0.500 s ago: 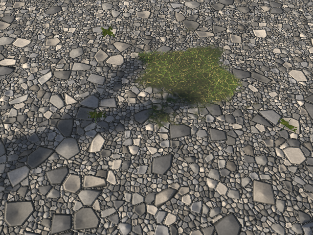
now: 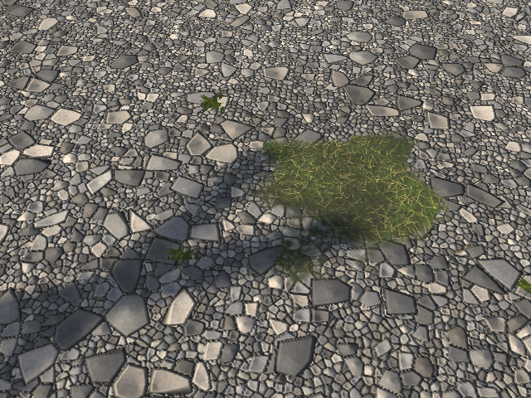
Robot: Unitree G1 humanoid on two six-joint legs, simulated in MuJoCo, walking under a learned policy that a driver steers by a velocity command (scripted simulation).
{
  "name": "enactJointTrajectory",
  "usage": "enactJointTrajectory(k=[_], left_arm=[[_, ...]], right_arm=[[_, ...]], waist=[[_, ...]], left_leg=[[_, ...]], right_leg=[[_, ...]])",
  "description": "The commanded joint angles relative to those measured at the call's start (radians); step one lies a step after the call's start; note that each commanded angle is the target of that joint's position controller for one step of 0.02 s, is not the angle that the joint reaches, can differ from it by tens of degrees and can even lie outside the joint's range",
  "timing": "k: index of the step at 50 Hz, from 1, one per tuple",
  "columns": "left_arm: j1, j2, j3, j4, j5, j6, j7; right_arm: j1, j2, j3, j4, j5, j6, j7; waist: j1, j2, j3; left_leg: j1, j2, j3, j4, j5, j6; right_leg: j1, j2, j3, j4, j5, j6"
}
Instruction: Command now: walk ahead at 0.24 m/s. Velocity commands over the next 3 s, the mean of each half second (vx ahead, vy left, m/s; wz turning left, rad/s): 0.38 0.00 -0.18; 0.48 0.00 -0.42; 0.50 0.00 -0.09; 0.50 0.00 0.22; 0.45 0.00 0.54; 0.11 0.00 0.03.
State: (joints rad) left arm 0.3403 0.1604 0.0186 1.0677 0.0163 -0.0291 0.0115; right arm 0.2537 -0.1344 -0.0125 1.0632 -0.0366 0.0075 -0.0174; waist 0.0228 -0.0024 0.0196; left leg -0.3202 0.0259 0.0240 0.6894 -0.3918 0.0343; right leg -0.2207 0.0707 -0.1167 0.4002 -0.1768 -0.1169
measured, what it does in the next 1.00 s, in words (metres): walks ahead, turning right: left foot, then right foot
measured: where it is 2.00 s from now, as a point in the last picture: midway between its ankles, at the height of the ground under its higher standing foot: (373, 253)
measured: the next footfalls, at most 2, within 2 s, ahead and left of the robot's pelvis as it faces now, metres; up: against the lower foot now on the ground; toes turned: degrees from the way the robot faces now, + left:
left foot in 0.08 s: +0.04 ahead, +0.11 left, +0.00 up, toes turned +3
right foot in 0.54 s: +0.35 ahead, -0.11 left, +0.00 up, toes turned -15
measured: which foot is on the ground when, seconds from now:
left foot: up 0.00-0.06, down 0.08-0.56, up 0.58-1.00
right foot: down 0.00-0.10, up 0.12-0.52, down 0.54-1.00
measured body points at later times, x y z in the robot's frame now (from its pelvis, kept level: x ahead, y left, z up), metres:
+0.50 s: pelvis +0.18 -0.01 -0.02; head +0.22 -0.02 +0.43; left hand +0.37 +0.19 -0.15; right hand +0.05 -0.22 -0.16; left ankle +0.00 +0.11 -0.74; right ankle +0.31 -0.11 -0.72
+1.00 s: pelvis +0.44 -0.09 +0.00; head +0.47 -0.12 +0.45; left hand +0.48 +0.17 -0.13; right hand +0.56 -0.37 -0.11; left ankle +0.66 -0.02 -0.69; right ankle +0.31 -0.10 -0.74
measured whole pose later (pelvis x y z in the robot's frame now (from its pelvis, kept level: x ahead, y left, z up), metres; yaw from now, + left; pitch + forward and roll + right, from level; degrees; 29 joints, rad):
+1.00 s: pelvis +0.44 -0.09 +0.00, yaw -22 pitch +2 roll +0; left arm 0.45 0.21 0.05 0.97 0.01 -0.08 0.01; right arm 0.03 -0.22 -0.04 0.81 -0.03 -0.04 0.04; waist 0.09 0.04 0.04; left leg -0.65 0.07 0.03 0.67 0.02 0.00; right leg 0.07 0.14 0.10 0.20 -0.28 -0.13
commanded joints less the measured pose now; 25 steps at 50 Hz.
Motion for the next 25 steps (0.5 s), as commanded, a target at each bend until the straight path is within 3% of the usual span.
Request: enactJointTrajectory(k=[1, 3, 4, 5, 6, 7, 9, 10, 12, 16, 21, 23, 25], left_arm=[[0.041, 0.145, 0.038, -0.028, -0.004, 0.012, 0.003], [0.015, 0.139, 0.044, -0.036, -0.014, 0.011, 0.003], [-0.012, 0.119, 0.042, -0.049, -0.016, 0.006, 0.001], [-0.067, 0.069, 0.030, -0.084, -0.017, -0.005, -0.004], [-0.108, 0.024, 0.018, -0.119, -0.023, -0.017, -0.013], [-0.151, 0.102, 0.036, -0.126, 0.018, -0.021, -0.017], [-0.112, 0.094, 0.041, -0.106, 0.014, -0.027, -0.033], [-0.104, 0.095, 0.046, -0.099, 0.013, -0.027, -0.040], [-0.117, 0.079, 0.047, -0.096, 0.014, -0.021, -0.047], [-0.238, 0.052, 0.041, -0.149, 0.011, -0.008, -0.047], [-0.372, 0.047, 0.026, -0.227, 0.012, -0.007, -0.058], [-0.350, 0.066, 0.033, -0.235, 0.014, -0.010, -0.056], [-0.201, 0.101, 0.052, -0.200, 0.013, -0.017, -0.048]], right_arm=[[0.061, -0.044, -0.008, -0.021, 0.000, -0.025, 0.008], [0.151, -0.020, -0.006, 0.015, 0.007, -0.044, 0.004], [0.211, -0.037, -0.011, 0.034, 0.006, -0.054, -0.002], [0.304, -0.084, -0.019, 0.051, -0.001, -0.066, -0.012], [0.353, -0.178, -0.045, 0.062, 0.021, -0.070, -0.016], [0.317, -0.165, -0.048, 0.061, 0.013, -0.067, -0.016], [0.244, -0.127, -0.041, 0.033, 0.018, -0.077, -0.010], [0.225, -0.126, -0.042, 0.024, 0.021, -0.085, -0.011], [0.248, -0.110, -0.039, 0.029, 0.018, -0.103, -0.013], [0.290, -0.098, -0.032, 0.035, 0.010, -0.116, -0.012], [0.298, -0.135, -0.034, 0.030, 0.009, -0.125, -0.015], [0.288, -0.163, -0.040, 0.028, 0.011, -0.125, -0.019], [0.270, -0.197, -0.050, 0.023, 0.010, -0.116, -0.023]], waist=[[-0.024, -0.050, 0.081], [-0.061, -0.020, 0.095], [-0.080, 0.015, 0.108], [-0.108, 0.129, 0.097], [-0.119, 0.286, 0.135], [-0.102, 0.159, 0.206], [-0.039, 0.080, 0.164], [-0.023, 0.069, 0.144], [-0.024, 0.060, 0.109], [-0.044, 0.077, 0.125], [-0.067, 0.109, 0.144], [-0.045, 0.114, 0.120], [0.023, 0.129, 0.021]], left_leg=[[0.049, -0.020, 0.046, -0.067, -0.019, 0.025], [0.194, -0.044, 0.058, -0.249, 0.023, 0.057], [0.284, -0.017, 0.003, -0.340, -0.011, 0.077], [0.401, 0.137, -0.202, -0.469, -0.136, 0.114], [0.428, 0.313, -0.509, -0.628, -0.349, 0.185], [0.359, 0.347, -0.502, -0.623, -0.284, 0.209], [0.355, 0.277, -0.383, -0.624, -0.134, 0.174], [0.366, 0.253, -0.311, -0.627, -0.046, 0.157], [0.377, 0.218, -0.190, -0.610, 0.157, 0.137], [0.350, 0.195, -0.046, -0.587, 0.387, 0.124], [0.333, 0.202, 0.075, -0.547, 0.588, 0.111], [0.376, 0.215, 0.117, -0.454, 0.844, 0.100], [0.407, 0.221, 0.159, -0.215, 1.148, 0.085]], right_leg=[[-0.111, -0.327, 0.382, -0.281, -0.491, -0.109], [-0.168, -0.282, 0.339, -0.225, -0.507, -0.086], [-0.237, -0.238, 0.292, -0.142, -0.495, -0.063], [-0.370, -0.160, 0.187, 0.062, -0.421, -0.025], [-0.536, -0.017, 0.012, 0.279, -0.315, 0.020], [-0.565, -0.073, 0.069, 0.408, -0.271, 0.020], [-0.542, -0.100, 0.108, 0.478, -0.176, 0.036], [-0.534, -0.106, 0.108, 0.501, -0.131, 0.046], [-0.524, -0.099, 0.107, 0.552, -0.059, 0.062], [-0.548, -0.104, 0.087, 0.510, 0.032, 0.076], [-0.411, -0.096, -0.009, 0.281, 0.070, 0.031], [-0.330, -0.061, -0.049, 0.235, 0.021, -0.011], [-0.159, 0.008, -0.083, 0.222, -0.038, -0.059]])
Over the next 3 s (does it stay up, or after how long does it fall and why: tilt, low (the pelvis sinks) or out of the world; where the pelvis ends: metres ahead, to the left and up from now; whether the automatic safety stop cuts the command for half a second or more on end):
stays up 1.31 -0.36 0.00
